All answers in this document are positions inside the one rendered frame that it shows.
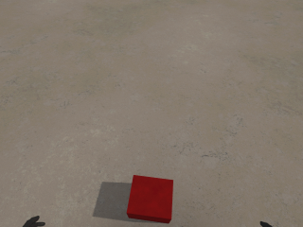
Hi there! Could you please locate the robot left hand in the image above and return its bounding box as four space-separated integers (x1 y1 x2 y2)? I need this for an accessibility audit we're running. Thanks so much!
23 216 45 227

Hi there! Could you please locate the carton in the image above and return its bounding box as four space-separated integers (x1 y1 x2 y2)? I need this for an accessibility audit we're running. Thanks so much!
127 175 173 224

